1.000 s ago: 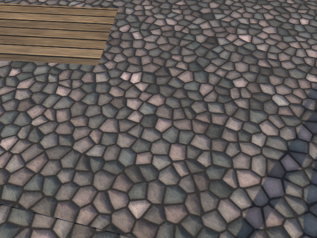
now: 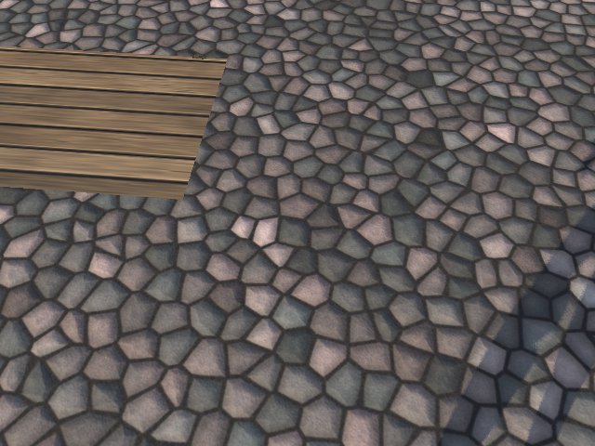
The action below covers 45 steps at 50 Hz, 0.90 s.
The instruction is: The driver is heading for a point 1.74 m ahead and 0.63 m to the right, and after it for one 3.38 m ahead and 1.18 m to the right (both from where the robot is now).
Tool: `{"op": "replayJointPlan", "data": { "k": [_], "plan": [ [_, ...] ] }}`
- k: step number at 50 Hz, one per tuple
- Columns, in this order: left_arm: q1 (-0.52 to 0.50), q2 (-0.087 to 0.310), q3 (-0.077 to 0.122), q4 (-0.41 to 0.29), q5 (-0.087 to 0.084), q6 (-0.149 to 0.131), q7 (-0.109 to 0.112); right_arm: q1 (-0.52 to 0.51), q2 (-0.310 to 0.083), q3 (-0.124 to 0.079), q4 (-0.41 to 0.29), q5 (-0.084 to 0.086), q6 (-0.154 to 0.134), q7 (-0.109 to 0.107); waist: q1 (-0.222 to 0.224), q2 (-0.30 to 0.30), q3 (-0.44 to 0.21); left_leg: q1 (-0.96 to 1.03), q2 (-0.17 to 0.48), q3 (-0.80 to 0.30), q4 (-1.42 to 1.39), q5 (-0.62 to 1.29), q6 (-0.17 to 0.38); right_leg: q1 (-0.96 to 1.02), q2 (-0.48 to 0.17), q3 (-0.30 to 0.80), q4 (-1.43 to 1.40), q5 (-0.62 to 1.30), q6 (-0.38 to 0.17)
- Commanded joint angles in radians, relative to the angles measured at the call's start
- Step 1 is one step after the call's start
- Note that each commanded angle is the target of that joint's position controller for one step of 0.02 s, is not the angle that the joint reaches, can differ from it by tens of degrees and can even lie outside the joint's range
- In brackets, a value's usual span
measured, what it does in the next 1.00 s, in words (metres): goes down, turning right: right foot 0.11 m lower, then left foot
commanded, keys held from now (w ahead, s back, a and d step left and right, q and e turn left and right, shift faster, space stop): e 0.80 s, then no key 0.20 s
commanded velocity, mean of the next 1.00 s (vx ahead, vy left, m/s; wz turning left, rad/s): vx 0.02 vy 0.00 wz -0.53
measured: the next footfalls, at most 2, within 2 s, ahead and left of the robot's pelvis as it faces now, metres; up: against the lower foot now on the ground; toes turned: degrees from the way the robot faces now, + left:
right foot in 0.22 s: +0.15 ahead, -0.17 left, -0.11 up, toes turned -11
left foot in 0.74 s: +0.21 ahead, +0.04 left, -0.12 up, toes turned -32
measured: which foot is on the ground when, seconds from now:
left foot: down 0.00-0.22, up 0.24-0.72, down 0.74-1.00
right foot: up 0.00-0.20, down 0.22-0.74, up 0.76-1.00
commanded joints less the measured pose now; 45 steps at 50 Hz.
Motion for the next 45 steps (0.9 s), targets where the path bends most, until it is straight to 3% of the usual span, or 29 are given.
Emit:
{"op": "replayJointPlan", "data": {
  "k": [1,3,5,7,8,9,10,11,12,13,14,15,16,18,19,20,22,25,28,31,34,36,37,38,39,40,41,43,45],
  "plan": [
    [-0.018,0.002,-0.006,-0.040,0.002,0.006,-0.003,0.052,-0.095,-0.020,-0.036,0.003,-0.017,-0.011,-0.035,0.058,0.009,0.112,0.263,-0.164,-0.030,0.124,0.152,-0.058,-0.085,0.014,-0.382,0.270,0.009],
    [-0.023,0.001,-0.001,-0.028,-0.006,0.021,0.003,0.043,-0.103,-0.013,-0.022,-0.023,-0.011,0.028,-0.028,0.114,0.041,-0.097,0.283,-0.179,-0.029,-0.056,0.136,0.143,-0.034,-0.043,-0.407,0.340,-0.010],
    [-0.051,0.052,0.017,-0.038,0.004,0.029,0.015,0.056,-0.114,-0.012,0.001,-0.021,-0.015,0.047,-0.037,0.090,0.075,-0.070,0.350,-0.220,0.030,-0.171,0.116,0.103,-0.043,-0.027,-0.472,0.318,-0.026],
    [-0.105,0.040,0.016,-0.048,0.016,0.032,0.026,0.137,-0.108,-0.006,0.063,0.002,-0.009,0.034,-0.080,0.089,0.093,0.035,0.401,-0.273,0.088,-0.238,0.092,0.055,-0.062,-0.011,-0.591,0.255,-0.044],
    [-0.178,0.084,0.057,-0.095,-0.205,0.060,0.005,0.022,-0.239,-0.084,0.049,0.140,0.039,0.009,-0.041,0.165,0.074,-0.108,0.287,-0.140,0.234,-0.070,0.073,0.208,0.027,0.014,-0.600,0.261,-0.058],
    [-0.065,0.078,0.062,-0.049,-0.202,0.074,-0.002,-0.022,-0.203,-0.074,0.039,0.140,0.061,-0.003,0.029,0.113,-0.006,-0.126,0.262,-0.038,0.365,-0.033,0.040,0.336,0.091,-0.085,-0.626,0.390,-0.059],
    [0.062,0.095,0.084,0.021,-0.159,0.084,0.001,0.013,-0.130,-0.063,0.053,0.126,0.068,-0.009,0.061,0.047,-0.067,-0.201,0.214,0.016,0.527,-0.074,0.010,0.531,0.113,-0.126,-0.611,0.461,-0.080],
    [0.209,0.145,0.112,0.077,-0.130,0.091,0.019,0.010,-0.086,-0.055,0.050,0.104,0.069,-0.005,0.134,-0.067,-0.108,-0.374,0.138,0.059,0.793,-0.284,-0.056,0.757,0.039,-0.064,-0.585,0.803,-0.124],
    [0.271,0.239,0.123,0.081,-0.090,0.079,0.027,0.024,-0.057,-0.048,-0.002,0.087,0.067,0.006,0.131,-0.239,-0.134,-0.699,0.091,-0.027,1.200,-0.617,-0.128,0.991,-0.152,0.147,-0.410,1.263,-0.227],
    [0.275,0.258,0.114,0.062,-0.087,0.071,0.028,0.026,-0.064,-0.037,-0.040,0.095,0.054,0.013,0.147,-0.249,-0.289,-0.773,0.086,-0.145,1.375,-0.586,-0.136,1.030,-0.262,0.277,-0.398,1.390,-0.349],
    [0.205,0.255,0.106,0.030,-0.097,0.078,0.036,-0.005,-0.085,-0.037,-0.063,0.101,0.052,0.005,0.131,-0.166,-0.325,-0.817,0.076,-0.193,1.472,-0.518,-0.122,0.980,-0.283,0.299,-0.428,1.205,-0.387],
    [0.127,0.254,0.095,0.004,-0.096,0.087,0.049,-0.024,-0.073,-0.026,-0.083,0.097,0.057,-0.011,0.096,-0.096,-0.341,-0.836,0.078,-0.246,1.492,-0.419,-0.110,0.889,-0.304,0.357,-0.465,0.892,-0.390],
    [0.039,0.226,0.078,-0.018,-0.093,0.100,0.061,-0.037,-0.065,-0.020,-0.084,0.093,0.074,-0.033,0.057,-0.028,-0.309,-0.805,0.082,-0.277,1.433,-0.340,-0.111,0.745,-0.324,0.415,-0.533,0.605,-0.388],
    [-0.009,0.171,0.048,-0.036,-0.077,0.106,0.080,-0.052,-0.092,-0.032,-0.070,0.068,0.117,-0.058,0.038,0.017,-0.203,-0.720,0.053,-0.304,1.392,-0.211,-0.108,0.517,-0.290,0.424,-0.581,0.399,-0.356],
    [-0.014,0.173,0.044,-0.035,-0.079,0.099,0.081,-0.041,-0.131,-0.047,-0.070,0.065,0.128,-0.061,0.020,0.016,-0.155,-0.675,0.037,-0.298,1.257,-0.088,-0.098,0.426,-0.199,0.354,-0.597,0.269,-0.309],
    [-0.023,0.181,0.046,-0.038,-0.075,0.094,0.088,-0.069,-0.118,-0.047,-0.086,0.050,0.131,-0.062,0.022,-0.015,-0.132,-0.664,0.014,-0.285,1.235,-0.043,-0.098,0.387,-0.160,0.342,-0.594,0.251,-0.291],
    [0.007,0.174,0.040,-0.037,-0.073,0.091,0.107,-0.112,-0.074,-0.036,-0.124,0.045,0.128,-0.053,0.033,-0.038,-0.144,-0.698,-0.019,-0.288,1.280,-0.036,-0.111,0.411,-0.134,0.357,-0.564,0.328,-0.295],
    [0.054,0.153,0.031,-0.048,-0.083,0.118,0.153,-0.211,-0.034,-0.018,-0.209,0.032,0.133,-0.036,0.053,-0.039,-0.121,-0.705,-0.043,-0.310,1.005,0.084,-0.152,0.437,-0.078,0.376,-0.558,0.160,-0.278],
    [0.022,0.166,0.046,-0.097,-0.094,0.146,0.168,-0.279,-0.021,-0.011,-0.248,0.039,0.137,-0.011,0.069,-0.082,-0.115,-0.552,-0.056,-0.307,0.651,0.091,-0.154,0.405,-0.036,0.398,-0.606,-0.128,-0.239],
    [0.018,0.198,0.067,-0.127,-0.083,0.157,0.168,-0.305,-0.043,-0.024,-0.245,0.064,0.130,0.012,0.086,-0.144,-0.082,-0.380,-0.079,-0.307,0.441,0.036,-0.132,0.350,-0.052,0.472,-0.660,-0.256,-0.245],
    [0.025,0.178,0.069,-0.146,-0.084,0.162,0.151,-0.250,-0.059,-0.038,-0.210,0.068,0.119,0.030,0.087,-0.167,-0.051,-0.172,-0.094,-0.294,0.251,-0.012,-0.091,0.300,-0.041,0.519,-0.675,-0.298,-0.237],
    [0.027,0.154,0.067,-0.154,-0.093,0.161,0.143,-0.171,-0.057,-0.052,-0.173,0.068,0.112,0.037,0.052,-0.139,-0.028,0.047,-0.082,-0.265,0.040,0.031,-0.060,0.202,0.006,0.521,-0.650,-0.400,-0.202],
    [0.051,0.122,0.061,-0.148,-0.095,0.154,0.136,-0.088,-0.076,-0.066,-0.149,0.068,0.111,0.035,0.015,-0.095,-0.043,0.226,-0.027,-0.285,-0.032,0.014,-0.039,0.079,0.058,0.480,-0.558,-0.480,-0.165],
    [0.058,0.032,0.044,-0.157,-0.087,0.147,0.125,0.050,-0.143,-0.081,-0.126,0.051,0.111,0.036,-0.015,0.095,-0.111,0.424,0.216,-0.530,-0.073,-0.070,0.050,-0.110,0.194,0.296,-0.189,-0.586,-0.092],
    [-0.032,0.042,0.055,-0.240,-0.110,0.108,0.122,0.094,-0.236,-0.105,-0.113,0.013,0.106,0.052,-0.029,0.327,-0.048,0.422,0.434,-0.912,-0.178,-0.036,0.216,-0.439,0.311,0.270,0.010,-0.711,-0.034],
    [-0.123,0.122,0.084,-0.241,-0.097,0.082,0.123,0.083,-0.203,-0.101,-0.113,0.005,0.095,0.048,-0.048,0.263,0.041,0.376,0.427,-0.914,-0.219,-0.128,0.247,-0.567,0.255,0.284,0.197,-0.620,0.011],
    [-0.093,0.143,0.095,-0.210,-0.087,0.087,0.128,0.016,-0.155,-0.084,-0.118,0.012,0.094,0.040,-0.006,0.255,0.070,0.303,0.344,-0.765,-0.190,-0.136,0.191,-0.537,0.247,0.254,0.319,-0.533,0.017],
    [-0.004,0.121,0.092,-0.152,-0.071,0.117,0.136,-0.110,-0.097,-0.054,-0.141,0.039,0.113,0.028,0.055,0.226,0.062,0.095,0.215,-0.544,-0.162,-0.046,0.097,-0.401,0.260,0.178,0.538,-0.375,0.023],
    [0.070,0.094,0.080,-0.142,-0.083,0.129,0.125,-0.165,-0.095,-0.030,-0.149,0.030,0.118,0.024,0.115,0.204,0.045,-0.119,0.145,-0.428,-0.180,0.060,0.100,-0.224,0.274,0.111,0.748,-0.252,0.042]
  ]
}}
